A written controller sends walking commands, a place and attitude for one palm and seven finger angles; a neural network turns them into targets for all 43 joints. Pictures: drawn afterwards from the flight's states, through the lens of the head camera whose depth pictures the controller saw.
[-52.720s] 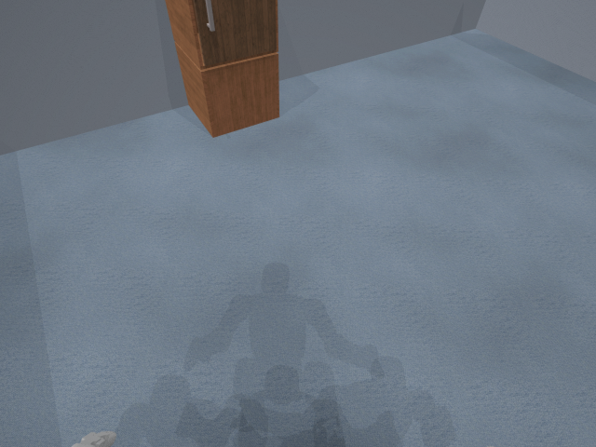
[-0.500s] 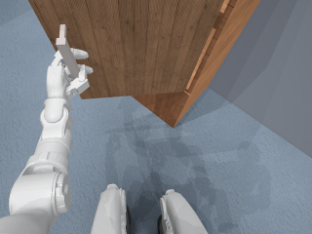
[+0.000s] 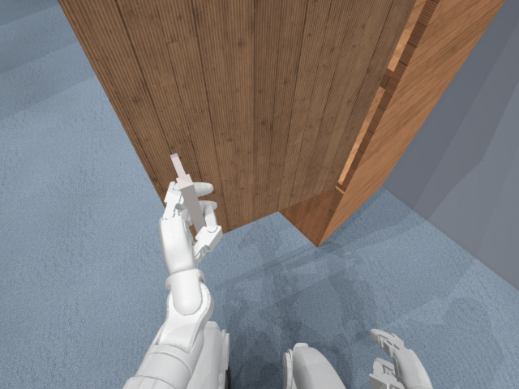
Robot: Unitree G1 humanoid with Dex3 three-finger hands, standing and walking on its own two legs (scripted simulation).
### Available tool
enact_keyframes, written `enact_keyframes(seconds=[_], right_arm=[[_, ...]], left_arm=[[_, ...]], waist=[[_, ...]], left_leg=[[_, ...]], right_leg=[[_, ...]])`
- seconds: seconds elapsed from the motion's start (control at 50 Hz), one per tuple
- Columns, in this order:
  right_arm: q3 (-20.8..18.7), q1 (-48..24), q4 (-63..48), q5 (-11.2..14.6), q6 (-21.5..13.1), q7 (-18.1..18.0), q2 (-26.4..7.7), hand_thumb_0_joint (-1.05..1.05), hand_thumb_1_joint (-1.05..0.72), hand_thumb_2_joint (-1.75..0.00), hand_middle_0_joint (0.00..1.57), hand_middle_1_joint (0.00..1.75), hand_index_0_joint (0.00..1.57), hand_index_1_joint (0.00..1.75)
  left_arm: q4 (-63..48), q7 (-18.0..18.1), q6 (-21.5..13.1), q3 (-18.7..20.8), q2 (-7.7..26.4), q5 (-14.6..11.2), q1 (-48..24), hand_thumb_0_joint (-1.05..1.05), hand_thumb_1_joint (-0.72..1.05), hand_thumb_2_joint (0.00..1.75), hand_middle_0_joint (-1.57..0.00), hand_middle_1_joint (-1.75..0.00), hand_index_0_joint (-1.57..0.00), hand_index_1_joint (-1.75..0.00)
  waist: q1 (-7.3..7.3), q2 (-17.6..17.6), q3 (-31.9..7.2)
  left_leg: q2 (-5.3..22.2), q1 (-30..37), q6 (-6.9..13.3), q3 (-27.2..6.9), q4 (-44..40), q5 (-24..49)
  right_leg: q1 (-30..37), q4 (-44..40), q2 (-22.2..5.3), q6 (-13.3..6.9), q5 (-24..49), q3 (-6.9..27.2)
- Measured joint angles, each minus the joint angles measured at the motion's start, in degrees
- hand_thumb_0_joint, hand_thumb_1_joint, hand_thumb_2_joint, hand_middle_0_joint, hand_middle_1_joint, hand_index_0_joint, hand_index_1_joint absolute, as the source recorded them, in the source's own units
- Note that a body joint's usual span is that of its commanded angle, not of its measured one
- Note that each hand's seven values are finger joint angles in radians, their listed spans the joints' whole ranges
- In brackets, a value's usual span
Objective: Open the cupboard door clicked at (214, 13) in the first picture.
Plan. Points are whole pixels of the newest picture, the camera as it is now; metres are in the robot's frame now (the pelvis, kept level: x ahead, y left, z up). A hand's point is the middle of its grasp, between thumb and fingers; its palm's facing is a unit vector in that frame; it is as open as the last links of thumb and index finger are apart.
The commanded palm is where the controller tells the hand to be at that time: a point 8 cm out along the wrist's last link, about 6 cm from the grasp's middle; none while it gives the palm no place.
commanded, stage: pull the door open along its arc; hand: left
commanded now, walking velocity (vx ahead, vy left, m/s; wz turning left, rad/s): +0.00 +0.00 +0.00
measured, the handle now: (189, 198) +0.39 +0.12 +0.03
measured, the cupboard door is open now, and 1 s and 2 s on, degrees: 72 85 88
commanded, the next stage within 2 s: open thumb and fingers to let go in 0.30 s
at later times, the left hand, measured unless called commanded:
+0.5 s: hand (253, 271) +0.29 +0.02 +0.02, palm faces +0.29 -0.95 -0.05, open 5.6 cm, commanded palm +0.24 +0.07 +0.02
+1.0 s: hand (243, 271) +0.29 +0.04 +0.01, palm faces +0.32 -0.95 -0.04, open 13.5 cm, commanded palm +0.24 +0.07 +0.02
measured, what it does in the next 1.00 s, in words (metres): stands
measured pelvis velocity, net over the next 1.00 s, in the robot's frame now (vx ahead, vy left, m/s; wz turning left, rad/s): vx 0.00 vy -0.04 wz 0.05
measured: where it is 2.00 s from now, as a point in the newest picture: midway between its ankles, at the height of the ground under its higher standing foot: outside the picture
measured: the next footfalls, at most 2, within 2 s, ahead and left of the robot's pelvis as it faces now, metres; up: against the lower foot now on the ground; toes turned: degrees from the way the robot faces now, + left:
none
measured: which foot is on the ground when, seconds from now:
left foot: down 0.00-1.00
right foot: down 0.00-1.00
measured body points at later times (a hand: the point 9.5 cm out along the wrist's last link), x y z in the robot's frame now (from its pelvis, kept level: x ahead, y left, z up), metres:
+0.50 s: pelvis +0.01 -0.04 +0.00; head +0.09 -0.06 +0.44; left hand +0.27 +0.07 +0.02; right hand +0.21 -0.24 -0.11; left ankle +0.06 +0.12 -0.60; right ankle -0.02 -0.08 -0.60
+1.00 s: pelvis +0.00 -0.04 +0.00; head +0.10 -0.06 +0.44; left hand +0.26 +0.09 +0.02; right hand +0.18 -0.25 -0.13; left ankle +0.06 +0.12 -0.60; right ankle -0.02 -0.08 -0.60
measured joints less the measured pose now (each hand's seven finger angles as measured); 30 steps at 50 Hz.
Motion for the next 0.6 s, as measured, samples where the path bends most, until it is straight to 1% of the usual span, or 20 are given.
enact_keyframes(seconds=[0.08, 0.16, 0.22, 0.28, 0.36, 0.4, 0.44, 0.5, 0.6], right_arm=[[0.32, -0.51, 0.79, -0.55, -1.46, -0.63, 0.90, 0.01, -0.90, -0.90, 0.20, 0.30, 0.20, 0.30], [0.80, -0.39, 1.30, -0.90, -3.49, -1.20, 1.67, 0.01, -0.90, -0.90, 0.20, 0.30, 0.20, 0.30], [1.20, -0.23, 1.39, -1.00, -5.19, -1.46, 2.14, 0.01, -0.90, -0.90, 0.20, 0.30, 0.20, 0.30], [1.56, -0.22, 1.40, -0.77, -6.91, -1.57, 2.34, 0.01, -0.90, -0.90, 0.20, 0.30, 0.20, 0.30], [1.96, -0.35, 1.09, -0.40, -8.69, -1.64, 2.29, 0.01, -0.90, -0.90, 0.20, 0.30, 0.20, 0.30], [2.05, -0.67, 1.09, -0.36, -9.45, -1.87, 2.09, 0.01, -0.90, -0.90, 0.20, 0.30, 0.20, 0.30], [1.95, -1.12, 1.25, -0.45, -10.04, -2.22, 1.72, 0.01, -0.90, -0.90, 0.20, 0.30, 0.20, 0.30], [1.47, -1.66, 1.75, -0.60, -10.48, -2.54, 1.08, 0.01, -0.90, -0.90, 0.20, 0.30, 0.20, 0.30], [0.69, -1.14, 1.73, -0.49, -10.16, -2.51, 0.35, 0.01, -0.90, -0.90, 0.20, 0.30, 0.20, 0.30]], left_arm=[[-1.95, 3.36, 1.02, -2.96, -2.13, 1.84, 3.49, 0.03, 0.77, 0.80, -0.38, -1.35, -0.40, -1.35], [-4.58, 4.78, 2.38, -5.79, -3.82, 3.16, 7.84, 0.03, 0.77, 0.80, -0.37, -1.35, -0.40, -1.35], [-7.19, 4.60, 3.27, -8.74, -3.16, 3.75, 11.55, 0.03, 0.76, 0.79, -0.37, -1.35, -0.40, -1.35], [-10.23, 3.74, 4.25, -11.48, -2.36, 3.69, 15.40, 0.03, 0.75, 0.78, -0.38, -1.35, -0.40, -1.35], [-13.79, 2.56, 5.85, -14.07, -1.31, 3.63, 19.70, 0.02, 0.74, 0.76, -0.39, -1.35, -0.40, -1.35], [-14.38, 2.71, 6.03, -14.45, -1.10, 3.56, 20.47, 0.01, 0.74, 0.76, -0.39, -1.35, -0.40, -1.35], [-13.92, 3.41, 5.74, -13.96, -1.29, 3.56, 19.84, 0.01, 0.74, 0.78, -0.40, -1.35, -0.40, -1.35], [-13.22, 4.20, 5.28, -11.91, -1.96, 3.12, 17.86, 0.01, 0.72, 0.79, -0.41, -1.35, -0.40, -1.34], [-14.48, 3.50, 5.95, -9.09, -2.58, 1.96, 16.90, 0.01, 0.60, 0.76, -0.40, -1.33, -0.40, -1.32]], waist=[[0.72, 0.14, -0.11], [1.25, 0.22, -0.43], [1.30, 0.21, -0.75], [1.14, 0.28, -1.00], [0.88, 0.36, -1.32], [0.73, 0.43, -1.32], [0.73, 0.52, -1.26], [1.07, 0.42, -1.45], [1.58, -0.02, -1.47]], left_leg=[[-0.32, 0.98, -0.62, -0.57, -0.69, 0.36], [-0.56, 2.10, -1.23, -0.92, -1.67, 0.69], [-0.70, 2.78, -1.69, -1.08, -2.35, 0.89], [-0.78, 3.44, -2.15, -1.28, -2.86, 0.96], [-0.79, 4.28, -2.64, -1.50, -3.39, 0.91], [-0.84, 4.40, -2.68, -1.72, -3.36, 0.83], [-0.91, 4.02, -2.63, -2.02, -2.94, 0.71], [-1.06, 2.79, -2.81, -2.38, -1.95, 0.51], [-1.39, 1.83, -3.16, -2.48, -1.39, 0.45]], right_leg=[[0.99, -0.30, -0.21, -0.64, -0.08, -0.59], [1.99, -0.80, -0.38, -1.23, -0.12, -0.93], [2.52, -1.05, -0.47, -1.67, -0.21, -1.10], [3.07, -1.23, -0.51, -2.09, -0.37, -1.29], [3.77, -1.43, -0.45, -2.64, -0.63, -1.49], [3.92, -1.30, -0.45, -2.88, -0.84, -1.71], [3.64, -0.85, -0.45, -3.14, -1.10, -2.05], [2.48, 0.35, -0.54, -3.53, -1.60, -2.48], [1.39, 1.53, -0.87, -3.71, -2.14, -2.64]])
